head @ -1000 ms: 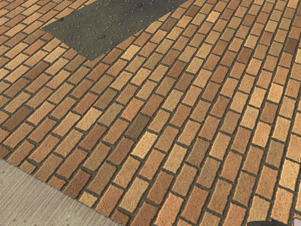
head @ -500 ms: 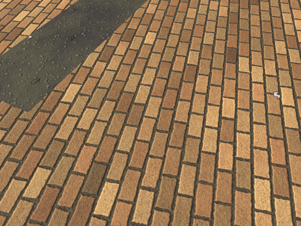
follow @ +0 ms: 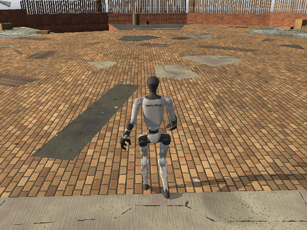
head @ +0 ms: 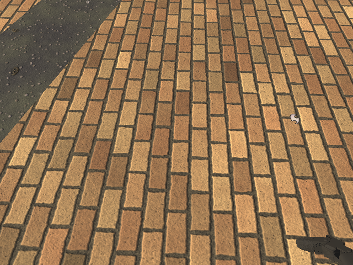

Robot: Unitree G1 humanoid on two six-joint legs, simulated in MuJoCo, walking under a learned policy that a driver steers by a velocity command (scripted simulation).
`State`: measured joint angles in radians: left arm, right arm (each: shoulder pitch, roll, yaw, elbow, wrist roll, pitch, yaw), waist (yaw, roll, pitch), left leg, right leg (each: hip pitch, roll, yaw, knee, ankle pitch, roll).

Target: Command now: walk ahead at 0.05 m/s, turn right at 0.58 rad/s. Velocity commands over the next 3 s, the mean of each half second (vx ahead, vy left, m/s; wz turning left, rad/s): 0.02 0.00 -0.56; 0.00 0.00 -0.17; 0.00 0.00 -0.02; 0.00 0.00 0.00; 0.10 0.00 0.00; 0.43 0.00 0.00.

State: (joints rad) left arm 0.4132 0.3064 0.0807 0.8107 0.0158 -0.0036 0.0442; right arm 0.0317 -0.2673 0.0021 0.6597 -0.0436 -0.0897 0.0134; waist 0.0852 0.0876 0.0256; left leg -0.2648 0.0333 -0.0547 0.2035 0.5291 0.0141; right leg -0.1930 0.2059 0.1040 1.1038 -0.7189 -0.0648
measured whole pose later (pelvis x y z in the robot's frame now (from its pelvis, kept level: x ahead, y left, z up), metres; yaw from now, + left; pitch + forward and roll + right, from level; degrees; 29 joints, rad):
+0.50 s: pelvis +0.08 -0.01 -0.07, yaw -17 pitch +1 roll +0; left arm 0.08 0.24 0.03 0.66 0.02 0.04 -0.04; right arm 0.33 -0.29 -0.06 0.78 -0.03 0.03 -0.01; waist -0.06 0.04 0.03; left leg -0.31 0.09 0.21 0.71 -0.43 0.01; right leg -0.32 0.04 -0.03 0.59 -0.27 -0.06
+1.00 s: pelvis +0.10 +0.00 -0.05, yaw -20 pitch -1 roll +0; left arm 0.23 0.22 0.02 0.88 0.02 0.01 -0.01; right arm 0.24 -0.21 -0.03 0.85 -0.01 0.01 0.00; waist 0.01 -0.02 0.03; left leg -0.17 -0.01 0.02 0.46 -0.26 0.02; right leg -0.19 0.04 0.03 0.45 -0.24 -0.02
